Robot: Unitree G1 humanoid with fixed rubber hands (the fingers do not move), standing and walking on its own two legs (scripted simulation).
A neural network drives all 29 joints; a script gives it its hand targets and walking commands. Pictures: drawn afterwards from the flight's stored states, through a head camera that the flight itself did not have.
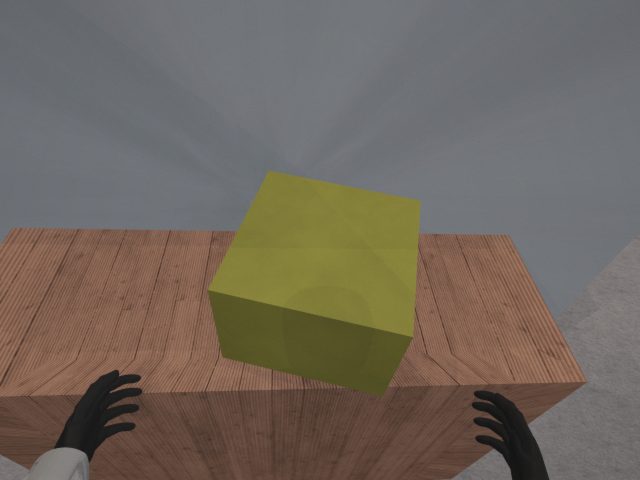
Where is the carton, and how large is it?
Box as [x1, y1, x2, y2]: [208, 171, 420, 395]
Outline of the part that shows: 268,171 208,288 209,298 222,356 382,395 412,338 420,201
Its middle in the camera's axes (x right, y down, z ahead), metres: +0.01 +0.06 +0.61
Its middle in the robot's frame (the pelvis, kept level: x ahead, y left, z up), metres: +0.42 -0.01 -0.01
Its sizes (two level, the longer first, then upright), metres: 0.252 0.251 0.178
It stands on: a pedestal, 0.67 m high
